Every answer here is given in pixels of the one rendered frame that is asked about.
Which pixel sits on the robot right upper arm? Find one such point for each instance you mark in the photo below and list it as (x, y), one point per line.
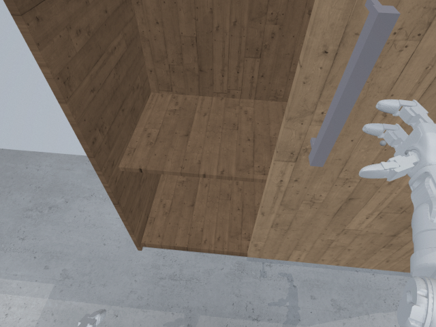
(417, 308)

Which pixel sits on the robot right forearm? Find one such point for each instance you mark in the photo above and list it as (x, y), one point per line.
(423, 223)

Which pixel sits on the right robot hand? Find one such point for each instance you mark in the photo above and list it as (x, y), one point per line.
(421, 141)

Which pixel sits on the left robot hand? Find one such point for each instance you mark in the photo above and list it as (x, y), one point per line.
(92, 320)

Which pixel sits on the wardrobe door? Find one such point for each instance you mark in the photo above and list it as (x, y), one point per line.
(330, 215)

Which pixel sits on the handle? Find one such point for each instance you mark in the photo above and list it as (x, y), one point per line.
(373, 37)

